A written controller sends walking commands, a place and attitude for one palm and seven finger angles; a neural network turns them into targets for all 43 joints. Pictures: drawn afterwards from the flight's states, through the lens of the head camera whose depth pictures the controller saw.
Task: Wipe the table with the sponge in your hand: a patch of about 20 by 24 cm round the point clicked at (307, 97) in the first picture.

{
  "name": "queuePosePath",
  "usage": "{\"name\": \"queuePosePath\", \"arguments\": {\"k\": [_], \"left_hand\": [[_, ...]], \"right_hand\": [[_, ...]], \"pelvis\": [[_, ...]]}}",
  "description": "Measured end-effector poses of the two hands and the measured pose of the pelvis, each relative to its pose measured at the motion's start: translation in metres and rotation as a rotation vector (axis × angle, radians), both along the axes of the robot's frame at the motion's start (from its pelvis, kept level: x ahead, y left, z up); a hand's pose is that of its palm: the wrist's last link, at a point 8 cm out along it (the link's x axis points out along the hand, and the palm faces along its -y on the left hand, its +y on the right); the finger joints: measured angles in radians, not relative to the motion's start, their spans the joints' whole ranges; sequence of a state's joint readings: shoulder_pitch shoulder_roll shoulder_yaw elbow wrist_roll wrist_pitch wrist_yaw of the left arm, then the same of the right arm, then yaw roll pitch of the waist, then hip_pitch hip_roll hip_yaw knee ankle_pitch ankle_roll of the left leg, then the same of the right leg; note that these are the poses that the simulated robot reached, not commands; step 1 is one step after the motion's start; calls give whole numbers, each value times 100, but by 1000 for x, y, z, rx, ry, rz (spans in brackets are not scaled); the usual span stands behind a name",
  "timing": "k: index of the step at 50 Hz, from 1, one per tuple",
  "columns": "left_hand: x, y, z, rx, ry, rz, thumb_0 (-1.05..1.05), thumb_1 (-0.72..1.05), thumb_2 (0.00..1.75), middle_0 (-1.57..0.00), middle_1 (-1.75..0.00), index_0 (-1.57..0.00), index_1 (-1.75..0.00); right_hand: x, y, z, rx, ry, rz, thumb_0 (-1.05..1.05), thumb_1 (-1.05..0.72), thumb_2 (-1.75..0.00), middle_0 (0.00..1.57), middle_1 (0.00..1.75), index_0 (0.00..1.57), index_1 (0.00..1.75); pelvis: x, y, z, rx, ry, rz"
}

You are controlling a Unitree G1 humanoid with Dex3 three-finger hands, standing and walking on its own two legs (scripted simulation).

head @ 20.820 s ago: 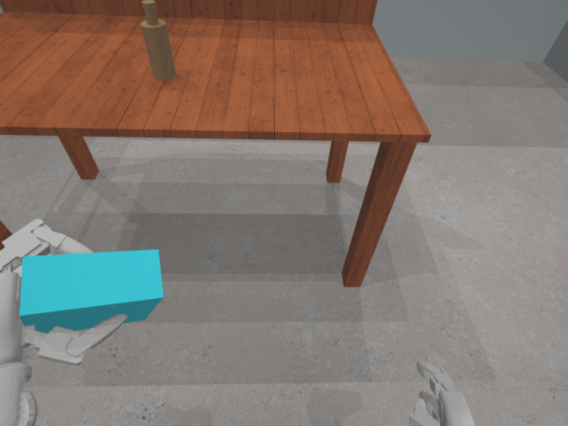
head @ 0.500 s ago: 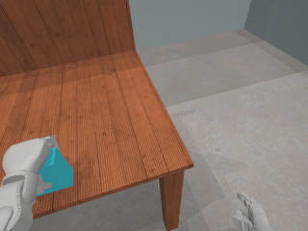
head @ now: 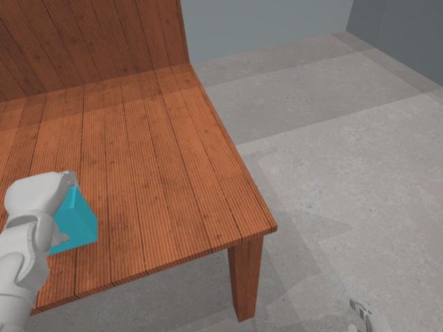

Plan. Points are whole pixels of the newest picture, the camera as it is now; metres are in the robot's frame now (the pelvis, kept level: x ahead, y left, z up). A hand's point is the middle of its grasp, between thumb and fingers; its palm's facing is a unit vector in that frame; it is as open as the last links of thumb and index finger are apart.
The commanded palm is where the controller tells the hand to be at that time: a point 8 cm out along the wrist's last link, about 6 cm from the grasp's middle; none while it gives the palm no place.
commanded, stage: wipe forward along the first lane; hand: left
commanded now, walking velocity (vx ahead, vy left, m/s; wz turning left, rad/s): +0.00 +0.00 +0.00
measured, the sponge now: (62, 228) +0.27 +0.35 +0.03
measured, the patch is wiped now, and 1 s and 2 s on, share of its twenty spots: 0.05 0.15 0.35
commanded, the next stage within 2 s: slide across to the middle lane in 1.06 s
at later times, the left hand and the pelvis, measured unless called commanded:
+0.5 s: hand (60, 187) +0.34 +0.36 +0.08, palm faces -0.11 +0.02 -0.99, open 9.6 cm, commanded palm +0.32 +0.36 +0.10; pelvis -0.01 +0.00 -0.01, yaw +0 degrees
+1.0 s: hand (60, 170) +0.38 +0.39 +0.08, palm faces -0.13 +0.03 -0.99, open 9.6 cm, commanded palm +0.37 +0.38 +0.10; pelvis +0.00 +0.01 -0.01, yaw -1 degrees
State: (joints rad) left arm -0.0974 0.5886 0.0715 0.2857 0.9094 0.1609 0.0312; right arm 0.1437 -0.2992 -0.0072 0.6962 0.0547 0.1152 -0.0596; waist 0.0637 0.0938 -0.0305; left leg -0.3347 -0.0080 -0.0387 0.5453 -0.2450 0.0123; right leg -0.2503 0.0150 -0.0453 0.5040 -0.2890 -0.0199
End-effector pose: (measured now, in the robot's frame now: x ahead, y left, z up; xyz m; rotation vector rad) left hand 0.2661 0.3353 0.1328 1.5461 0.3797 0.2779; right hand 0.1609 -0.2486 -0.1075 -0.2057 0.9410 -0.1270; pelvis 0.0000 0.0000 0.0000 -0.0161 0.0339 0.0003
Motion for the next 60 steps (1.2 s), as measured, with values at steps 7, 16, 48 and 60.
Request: {"name": "queuePosePath", "arguments": {"k": [7, 16, 48, 60], "left_hand": [[14, 6, 0, 15, -9, 12, 0, -47, 105, -80, -139, -80, -139], [38, 12, 0, 26, 23, 17, 1, -48, 106, -80, -139, -80, -139], [97, 40, 1, 42, 64, 1, 1, -49, 108, -80, -138, -80, -140], [126, 48, 1, 53, 78, -4, 1, -50, 109, -80, -138, -80, -140]], "right_hand": [[-13, -3, -5, -3, 35, -11, 1, -91, -90, 20, 30, 20, 30], [-26, -6, -8, -5, 58, -32, 1, -90, -90, 20, 30, 20, 30], [-73, -12, -18, -29, 216, -106, 1, -91, -90, 20, 30, 20, 30], [-97, -13, -20, -48, 293, -142, 1, -91, -90, 20, 30, 20, 30]], "pelvis": [[-5, 0, -2, -1, 19, 4], [-7, -1, -4, -4, 43, 0], [-2, 8, -9, -16, 123, -8], [1, 12, -12, -23, 166, -13]]}}
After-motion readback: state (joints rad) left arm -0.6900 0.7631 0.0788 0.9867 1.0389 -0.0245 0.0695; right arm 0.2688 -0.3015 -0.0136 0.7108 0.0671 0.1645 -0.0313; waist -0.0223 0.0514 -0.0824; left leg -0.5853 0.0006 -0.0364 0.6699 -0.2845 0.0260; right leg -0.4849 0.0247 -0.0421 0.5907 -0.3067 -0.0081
